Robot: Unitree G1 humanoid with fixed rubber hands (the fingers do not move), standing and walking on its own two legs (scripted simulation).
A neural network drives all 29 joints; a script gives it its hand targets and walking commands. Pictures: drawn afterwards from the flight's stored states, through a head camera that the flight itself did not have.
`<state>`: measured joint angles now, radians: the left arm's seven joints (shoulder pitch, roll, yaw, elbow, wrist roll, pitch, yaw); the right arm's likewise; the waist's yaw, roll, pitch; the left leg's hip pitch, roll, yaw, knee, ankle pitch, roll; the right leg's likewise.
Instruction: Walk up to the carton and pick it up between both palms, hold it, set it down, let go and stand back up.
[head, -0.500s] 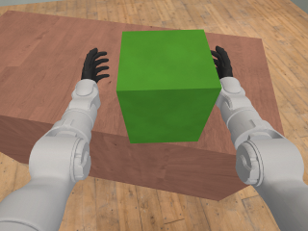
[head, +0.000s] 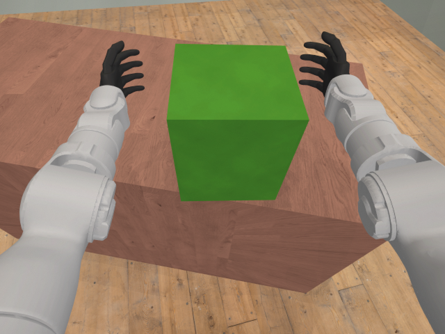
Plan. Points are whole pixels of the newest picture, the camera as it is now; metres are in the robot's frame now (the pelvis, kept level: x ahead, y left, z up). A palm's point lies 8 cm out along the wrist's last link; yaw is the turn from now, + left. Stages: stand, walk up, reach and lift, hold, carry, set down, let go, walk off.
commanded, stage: set down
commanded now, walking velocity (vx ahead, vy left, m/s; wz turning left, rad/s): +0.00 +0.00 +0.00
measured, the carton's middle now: (229, 128) +0.50 +0.00 +0.06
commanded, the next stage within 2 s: none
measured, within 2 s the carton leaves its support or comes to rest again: neither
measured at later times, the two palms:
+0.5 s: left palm (114, 51) +0.50 +0.19 +0.22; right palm (369, 56) +0.48 -0.20 +0.24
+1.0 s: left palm (104, 97) +0.45 +0.21 +0.18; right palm (362, 95) +0.44 -0.19 +0.20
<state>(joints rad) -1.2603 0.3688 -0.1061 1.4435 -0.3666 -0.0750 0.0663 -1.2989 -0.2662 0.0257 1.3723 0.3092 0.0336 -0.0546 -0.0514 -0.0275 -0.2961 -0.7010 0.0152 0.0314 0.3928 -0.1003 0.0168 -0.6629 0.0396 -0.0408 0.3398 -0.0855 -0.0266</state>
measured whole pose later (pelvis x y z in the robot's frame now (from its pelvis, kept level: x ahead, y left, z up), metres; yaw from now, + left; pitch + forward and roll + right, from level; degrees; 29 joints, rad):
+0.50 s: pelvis +0.02 +0.00 +0.01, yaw -1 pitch +16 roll -1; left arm -1.26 0.39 -0.04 1.29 -0.31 0.12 0.05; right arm -1.27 -0.33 0.05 1.24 0.35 0.19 -0.08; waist -0.06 -0.01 -0.24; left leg -0.50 0.02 0.05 0.33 -0.11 0.02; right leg -0.46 0.04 -0.02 0.25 -0.08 -0.03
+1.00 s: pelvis +0.01 +0.00 +0.01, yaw +1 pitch +9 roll -1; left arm -0.96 0.34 0.00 1.02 -0.24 0.17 0.02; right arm -1.01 -0.29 -0.03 1.08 0.30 0.20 -0.09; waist -0.04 -0.02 -0.17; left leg -0.37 0.01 0.02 0.32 -0.11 0.01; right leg -0.31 0.04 -0.04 0.23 -0.08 -0.03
